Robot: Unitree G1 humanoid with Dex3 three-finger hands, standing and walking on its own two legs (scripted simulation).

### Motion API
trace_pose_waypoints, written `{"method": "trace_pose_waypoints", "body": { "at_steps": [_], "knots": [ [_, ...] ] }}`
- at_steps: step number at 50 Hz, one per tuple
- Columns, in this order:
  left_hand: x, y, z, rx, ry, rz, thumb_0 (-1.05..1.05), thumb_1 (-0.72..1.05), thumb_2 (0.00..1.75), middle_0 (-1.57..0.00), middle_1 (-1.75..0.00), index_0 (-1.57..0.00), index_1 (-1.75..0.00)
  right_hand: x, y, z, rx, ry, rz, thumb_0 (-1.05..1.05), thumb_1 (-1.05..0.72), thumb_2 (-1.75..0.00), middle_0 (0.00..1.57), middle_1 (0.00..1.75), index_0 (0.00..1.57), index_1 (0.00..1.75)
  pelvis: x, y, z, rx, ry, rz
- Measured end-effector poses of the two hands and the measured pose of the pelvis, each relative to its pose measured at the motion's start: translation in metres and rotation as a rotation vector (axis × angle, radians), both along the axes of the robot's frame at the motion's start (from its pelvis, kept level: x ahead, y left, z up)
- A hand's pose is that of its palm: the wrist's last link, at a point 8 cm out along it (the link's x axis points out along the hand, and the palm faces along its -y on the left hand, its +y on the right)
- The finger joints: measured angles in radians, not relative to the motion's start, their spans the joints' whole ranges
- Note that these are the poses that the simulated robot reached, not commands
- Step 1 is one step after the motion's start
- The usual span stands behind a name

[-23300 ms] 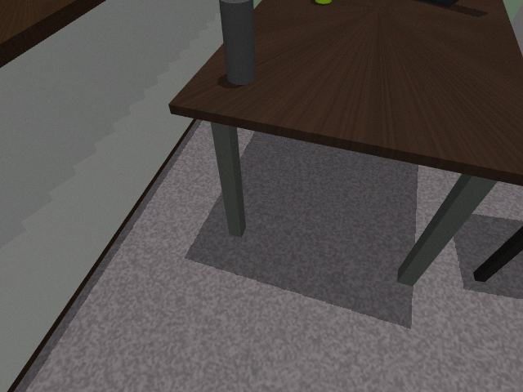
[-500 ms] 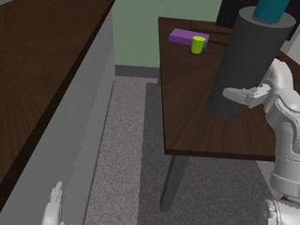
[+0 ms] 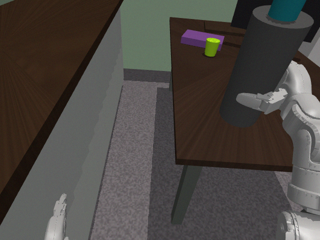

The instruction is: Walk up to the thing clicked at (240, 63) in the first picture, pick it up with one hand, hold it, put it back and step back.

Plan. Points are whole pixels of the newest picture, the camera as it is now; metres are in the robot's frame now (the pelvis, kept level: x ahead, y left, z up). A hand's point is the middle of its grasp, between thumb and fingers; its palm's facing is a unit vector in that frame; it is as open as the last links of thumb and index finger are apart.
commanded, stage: hold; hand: right
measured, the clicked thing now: (261, 62) +0.33 -0.15 +0.33
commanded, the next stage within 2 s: crouch in 0.78 s
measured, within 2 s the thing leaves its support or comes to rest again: neither
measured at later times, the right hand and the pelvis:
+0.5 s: hand (254, 84) +0.34 -0.16 +0.28, palm faces +0.14 +0.99 -0.05, open 11.7 cm; pelvis +0.00 +0.00 +0.00, yaw +0 degrees
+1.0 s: hand (256, 83) +0.34 -0.17 +0.28, palm faces +0.15 +0.99 -0.04, open 11.7 cm; pelvis +0.00 +0.00 +0.00, yaw +0 degrees
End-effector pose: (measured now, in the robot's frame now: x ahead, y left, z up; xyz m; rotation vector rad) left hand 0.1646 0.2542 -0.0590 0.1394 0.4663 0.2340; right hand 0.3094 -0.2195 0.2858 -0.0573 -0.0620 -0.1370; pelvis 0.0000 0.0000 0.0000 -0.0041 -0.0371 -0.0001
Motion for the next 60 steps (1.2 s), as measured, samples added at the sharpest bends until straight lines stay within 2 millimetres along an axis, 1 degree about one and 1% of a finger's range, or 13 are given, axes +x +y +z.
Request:
{"method": "trace_pose_waypoints", "body": {
  "at_steps": [12,19,28,32,37,42,50,55,60],
  "knots": [
    [-0.005,0.003,-0.004,-0.008,0.022,0.006,-0.01,-0.55,0.06,-0.06,-0.06,-0.05,-0.06,0.007,0.002,-0.001,0.006,0.006,-0.004,-0.01,0.61,-0.95,0.6,1.06,0.64,1.1,0.003,0.001,0.001,-0.001,0.005,0.003],
    [-0.002,0.005,-0.004,-0.002,0.024,0.012,-0.01,-0.56,0.06,-0.06,-0.06,-0.05,-0.06,0.008,0.005,-0.003,0.008,0.009,0.003,-0.01,0.61,-0.95,0.6,1.06,0.65,1.1,0.003,0.002,0.001,-0.001,0.003,0.003],
    [0.001,0.004,-0.001,-0.008,0.007,0.004,-0.01,-0.55,0.06,-0.06,-0.05,-0.04,-0.06,0.002,0.003,-0.002,0.0,0.004,-0.009,-0.01,0.61,-0.95,0.6,1.06,0.65,1.1,0.004,0.003,0.001,-0.002,0.001,0.002],
    [0.0,0.004,-0.002,-0.005,0.015,0.004,-0.01,-0.55,0.06,-0.06,-0.06,-0.04,-0.06,0.0,0.002,0.0,0.001,-0.007,-0.009,-0.01,0.61,-0.95,0.6,1.06,0.65,1.1,0.003,0.003,0.0,-0.001,-0.001,-0.001],
    [-0.001,0.005,-0.002,0.001,0.015,0.002,-0.01,-0.55,0.06,-0.06,-0.06,-0.05,-0.06,0.003,0.002,0.003,0.001,0.001,-0.001,-0.01,0.61,-0.94,0.6,1.06,0.65,1.1,0.001,0.003,0.0,-0.001,-0.003,-0.003],
    [-0.003,0.005,-0.001,0.001,0.007,0.002,-0.01,-0.55,0.06,-0.06,-0.05,-0.05,-0.06,0.005,0.001,0.001,0.008,0.014,-0.004,-0.01,0.61,-0.94,0.6,1.06,0.65,1.1,0.0,0.002,0.0,-0.002,-0.001,0.002],
    [-0.009,0.002,-0.005,-0.004,0.028,0.0,-0.01,-0.55,0.06,-0.05,-0.05,-0.05,-0.05,0.005,0.0,-0.002,0.009,0.009,-0.009,-0.01,0.61,-0.94,0.6,1.06,0.65,1.1,-0.001,0.002,0.0,-0.001,0.0,0.003],
    [-0.01,0.0,-0.008,0.001,0.041,-0.004,-0.01,-0.54,0.05,-0.05,-0.05,-0.05,-0.05,0.014,-0.002,-0.01,0.022,0.047,-0.018,-0.01,0.61,-0.94,0.61,1.06,0.65,1.1,-0.003,0.003,0.0,0.0,0.002,-0.001],
    [-0.012,0.003,-0.004,0.023,0.03,0.004,-0.01,-0.54,0.05,-0.05,-0.05,-0.05,-0.04,0.033,-0.007,-0.028,0.04,0.109,-0.041,-0.01,0.61,-0.94,0.61,1.05,0.66,1.09,-0.004,0.003,-0.001,-0.001,0.011,0.0]
  ]
}}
